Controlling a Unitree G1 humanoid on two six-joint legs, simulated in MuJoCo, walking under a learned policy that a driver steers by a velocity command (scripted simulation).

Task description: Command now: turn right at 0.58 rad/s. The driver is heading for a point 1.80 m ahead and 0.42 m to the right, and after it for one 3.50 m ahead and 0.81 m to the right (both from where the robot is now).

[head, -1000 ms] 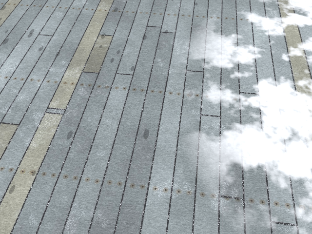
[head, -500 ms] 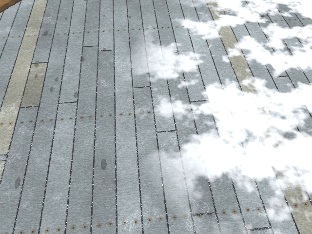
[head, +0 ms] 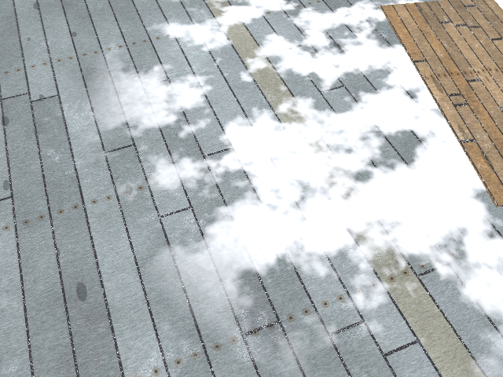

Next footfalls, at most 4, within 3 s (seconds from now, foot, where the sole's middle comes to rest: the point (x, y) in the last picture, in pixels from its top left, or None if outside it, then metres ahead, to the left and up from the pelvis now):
0.06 left None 0.05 0.11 -0.78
0.50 right None -0.03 -0.10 -0.78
1.00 left None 0.07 0.06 -0.78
1.46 right None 0.27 -0.27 -0.78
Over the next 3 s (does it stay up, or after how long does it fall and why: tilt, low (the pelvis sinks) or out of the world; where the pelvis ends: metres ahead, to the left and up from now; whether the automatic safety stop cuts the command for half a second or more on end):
stays up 0.90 -0.47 0.00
